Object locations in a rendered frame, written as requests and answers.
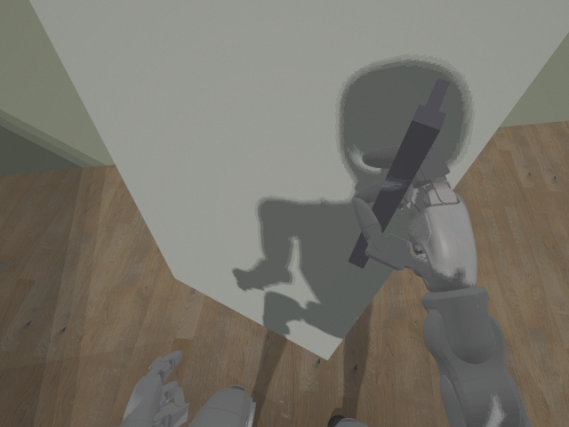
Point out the robot left thigh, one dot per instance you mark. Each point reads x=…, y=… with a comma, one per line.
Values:
x=228, y=407

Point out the handle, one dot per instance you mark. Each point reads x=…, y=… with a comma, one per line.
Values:
x=420, y=136

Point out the robot right hand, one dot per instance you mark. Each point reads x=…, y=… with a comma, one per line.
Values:
x=440, y=223

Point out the robot right forearm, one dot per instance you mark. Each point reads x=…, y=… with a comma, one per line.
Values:
x=468, y=346

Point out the fridge door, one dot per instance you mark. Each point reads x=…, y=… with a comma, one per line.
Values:
x=239, y=127

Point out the robot left hand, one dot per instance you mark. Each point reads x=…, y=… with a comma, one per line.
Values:
x=149, y=397

